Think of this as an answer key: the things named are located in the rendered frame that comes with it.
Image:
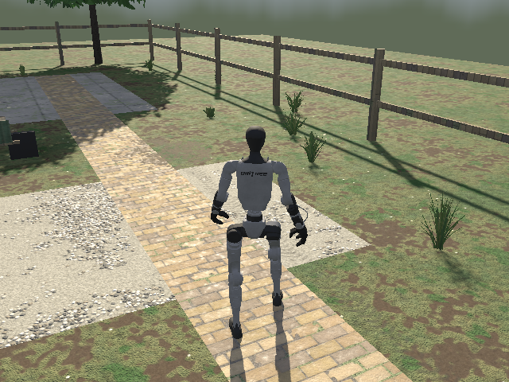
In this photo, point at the right robot foot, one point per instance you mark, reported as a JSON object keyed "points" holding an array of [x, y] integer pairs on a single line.
{"points": [[277, 300]]}

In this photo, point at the robot left hand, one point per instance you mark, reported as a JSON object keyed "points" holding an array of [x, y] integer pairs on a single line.
{"points": [[221, 213]]}

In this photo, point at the left robot foot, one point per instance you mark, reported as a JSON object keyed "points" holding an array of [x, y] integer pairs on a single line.
{"points": [[237, 331]]}

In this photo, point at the right robot forearm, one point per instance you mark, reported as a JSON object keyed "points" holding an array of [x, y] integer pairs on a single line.
{"points": [[295, 214]]}

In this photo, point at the left robot forearm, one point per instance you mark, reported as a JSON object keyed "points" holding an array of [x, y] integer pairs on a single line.
{"points": [[217, 205]]}

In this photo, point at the right robot upper arm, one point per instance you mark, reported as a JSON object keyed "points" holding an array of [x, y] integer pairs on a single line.
{"points": [[283, 181]]}

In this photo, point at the robot foot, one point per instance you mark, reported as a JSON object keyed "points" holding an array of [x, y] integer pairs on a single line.
{"points": [[277, 300], [237, 331]]}

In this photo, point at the robot right hand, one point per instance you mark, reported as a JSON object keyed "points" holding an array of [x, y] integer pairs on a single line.
{"points": [[302, 234]]}

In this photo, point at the left robot upper arm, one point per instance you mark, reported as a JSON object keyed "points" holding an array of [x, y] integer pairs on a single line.
{"points": [[225, 180]]}

